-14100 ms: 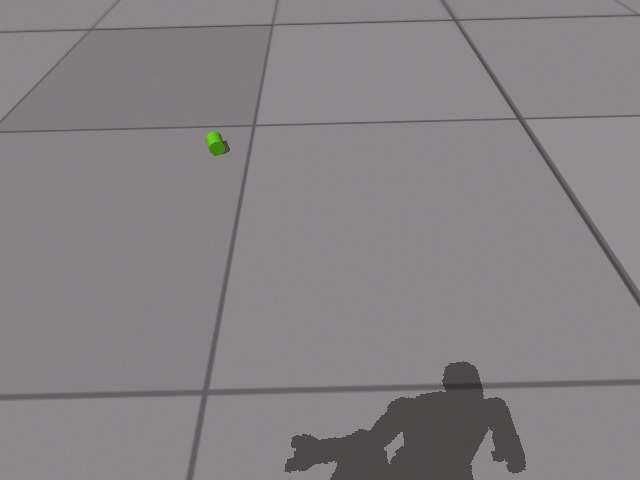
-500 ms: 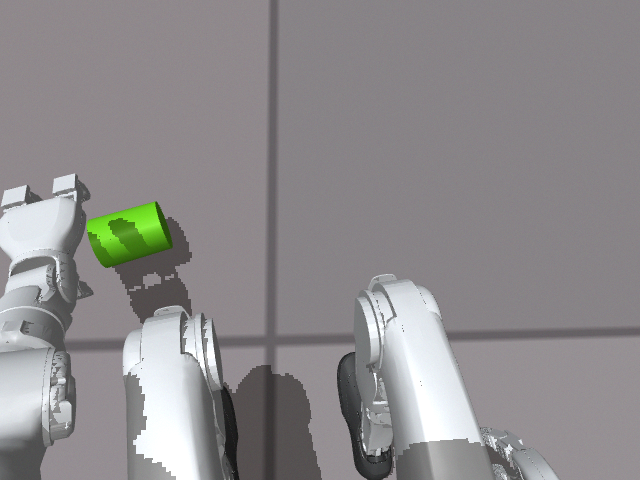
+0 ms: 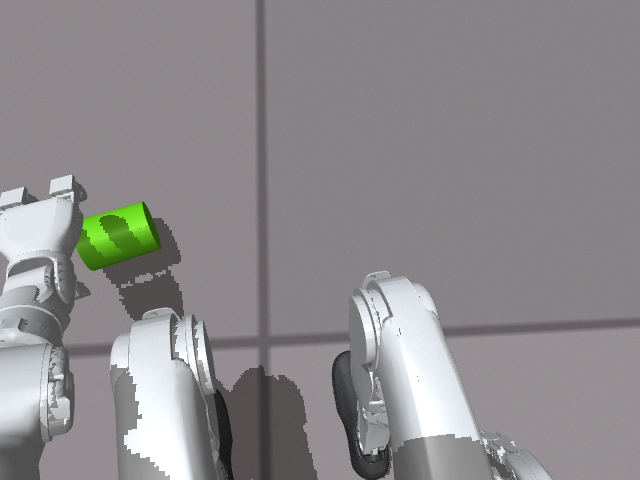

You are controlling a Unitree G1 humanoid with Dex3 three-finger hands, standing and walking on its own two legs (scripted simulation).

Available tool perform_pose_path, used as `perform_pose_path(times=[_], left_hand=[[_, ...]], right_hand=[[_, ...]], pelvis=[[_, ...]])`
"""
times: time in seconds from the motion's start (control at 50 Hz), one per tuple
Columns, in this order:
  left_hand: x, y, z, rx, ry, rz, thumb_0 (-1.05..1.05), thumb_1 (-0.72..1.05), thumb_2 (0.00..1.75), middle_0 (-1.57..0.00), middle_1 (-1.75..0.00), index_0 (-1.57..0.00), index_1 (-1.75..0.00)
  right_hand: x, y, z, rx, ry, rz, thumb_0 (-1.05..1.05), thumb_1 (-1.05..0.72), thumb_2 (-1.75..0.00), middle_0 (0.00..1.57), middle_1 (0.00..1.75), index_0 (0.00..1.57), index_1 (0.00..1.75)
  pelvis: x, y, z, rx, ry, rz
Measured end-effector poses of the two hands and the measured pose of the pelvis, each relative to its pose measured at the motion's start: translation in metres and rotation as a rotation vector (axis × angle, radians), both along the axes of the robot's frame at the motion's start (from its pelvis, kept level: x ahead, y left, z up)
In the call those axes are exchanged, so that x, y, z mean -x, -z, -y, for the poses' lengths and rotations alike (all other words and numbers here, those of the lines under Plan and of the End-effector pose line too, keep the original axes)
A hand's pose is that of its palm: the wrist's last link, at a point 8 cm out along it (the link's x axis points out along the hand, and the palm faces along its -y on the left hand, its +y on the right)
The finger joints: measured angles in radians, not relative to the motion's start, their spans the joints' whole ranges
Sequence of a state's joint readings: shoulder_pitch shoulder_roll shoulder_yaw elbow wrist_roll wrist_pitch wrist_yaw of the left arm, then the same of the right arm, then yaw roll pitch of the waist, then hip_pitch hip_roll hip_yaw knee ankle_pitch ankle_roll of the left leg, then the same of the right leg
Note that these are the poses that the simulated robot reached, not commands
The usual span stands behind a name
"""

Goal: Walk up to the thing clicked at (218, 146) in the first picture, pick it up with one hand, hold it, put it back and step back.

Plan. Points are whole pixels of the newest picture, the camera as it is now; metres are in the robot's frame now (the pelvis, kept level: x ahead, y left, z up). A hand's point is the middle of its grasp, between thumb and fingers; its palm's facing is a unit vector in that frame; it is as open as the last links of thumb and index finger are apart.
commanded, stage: rise first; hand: left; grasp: from above
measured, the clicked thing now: (118, 235) +0.47 +0.25 -0.29
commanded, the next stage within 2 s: approach in 1.18 s
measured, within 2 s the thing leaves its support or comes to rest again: neither
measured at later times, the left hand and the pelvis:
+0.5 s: hand (59, 250) +0.42 +0.29 -0.17, palm faces -0.41 -0.12 -0.90, open 13.8 cm; pelvis +0.00 +0.00 +0.00, yaw +0 degrees
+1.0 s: hand (60, 253) +0.42 +0.29 -0.16, palm faces -0.42 -0.11 -0.90, open 13.6 cm; pelvis +0.00 +0.00 +0.01, yaw +1 degrees
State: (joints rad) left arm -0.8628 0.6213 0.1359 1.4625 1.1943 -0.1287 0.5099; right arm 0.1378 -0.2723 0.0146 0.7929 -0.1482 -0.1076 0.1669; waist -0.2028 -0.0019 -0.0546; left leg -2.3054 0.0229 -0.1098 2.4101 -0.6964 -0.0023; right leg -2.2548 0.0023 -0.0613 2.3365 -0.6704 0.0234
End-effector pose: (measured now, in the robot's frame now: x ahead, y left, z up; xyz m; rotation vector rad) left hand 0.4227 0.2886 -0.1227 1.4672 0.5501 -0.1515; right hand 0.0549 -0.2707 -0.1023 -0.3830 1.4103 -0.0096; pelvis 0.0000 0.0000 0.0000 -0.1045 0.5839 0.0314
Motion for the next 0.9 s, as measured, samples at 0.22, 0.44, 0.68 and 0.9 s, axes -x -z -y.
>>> perform_pose_path(times=[0.22, 0.44, 0.68, 0.9], left_hand=[[-0.001, -0.006, 0.001, -0.013, -0.017, 0.005, 0.00, -0.49, 0.96, -0.16, -0.94, -0.15, -0.96], [-0.003, -0.010, -0.001, -0.006, -0.014, 0.014, 0.00, -0.48, 0.95, -0.17, -0.95, -0.16, -0.96], [-0.002, -0.016, 0.001, -0.006, -0.003, 0.010, 0.00, -0.47, 0.94, -0.18, -0.94, -0.17, -0.95], [0.003, -0.018, 0.002, -0.010, 0.006, -0.004, 0.00, -0.45, 0.93, -0.20, -0.92, -0.18, -0.93]], right_hand=[[0.003, -0.001, 0.003, -0.004, 0.000, 0.003, 0.00, -0.91, -0.90, 0.20, 0.30, 0.20, 0.30], [0.005, -0.004, 0.003, -0.004, 0.006, -0.005, 0.00, -0.91, -0.90, 0.20, 0.30, 0.20, 0.30], [0.003, -0.007, 0.002, -0.008, 0.002, 0.010, 0.00, -0.91, -0.90, 0.20, 0.30, 0.20, 0.30], [0.008, -0.008, 0.002, -0.010, 0.008, 0.009, 0.00, -0.91, -0.90, 0.20, 0.30, 0.20, 0.30]], pelvis=[[0.001, 0.000, 0.001, -0.003, 0.001, -0.001], [0.001, -0.003, 0.000, -0.001, -0.001, -0.003], [0.003, -0.005, -0.001, 0.000, -0.005, 0.001], [0.004, -0.006, 0.000, -0.004, -0.008, 0.001]])
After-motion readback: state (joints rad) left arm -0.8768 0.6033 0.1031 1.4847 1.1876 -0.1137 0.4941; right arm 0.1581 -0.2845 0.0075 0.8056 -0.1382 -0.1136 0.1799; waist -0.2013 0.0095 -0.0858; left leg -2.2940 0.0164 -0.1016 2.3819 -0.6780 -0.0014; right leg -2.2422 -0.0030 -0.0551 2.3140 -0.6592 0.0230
